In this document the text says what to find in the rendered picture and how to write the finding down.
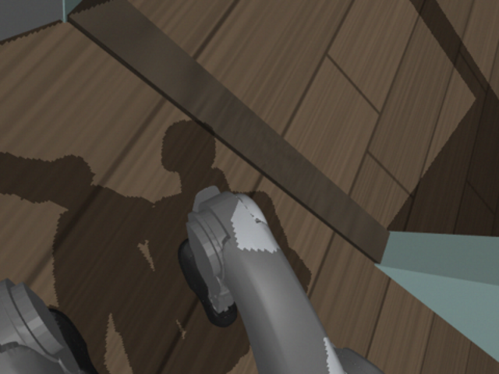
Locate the right robot foot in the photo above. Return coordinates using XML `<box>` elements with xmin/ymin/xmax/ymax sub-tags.
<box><xmin>178</xmin><ymin>238</ymin><xmax>237</xmax><ymax>327</ymax></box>

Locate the left robot foot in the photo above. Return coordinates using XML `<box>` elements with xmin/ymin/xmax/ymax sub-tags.
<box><xmin>49</xmin><ymin>309</ymin><xmax>99</xmax><ymax>374</ymax></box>

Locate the right robot hand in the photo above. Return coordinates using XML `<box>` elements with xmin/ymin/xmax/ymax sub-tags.
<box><xmin>331</xmin><ymin>342</ymin><xmax>385</xmax><ymax>374</ymax></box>

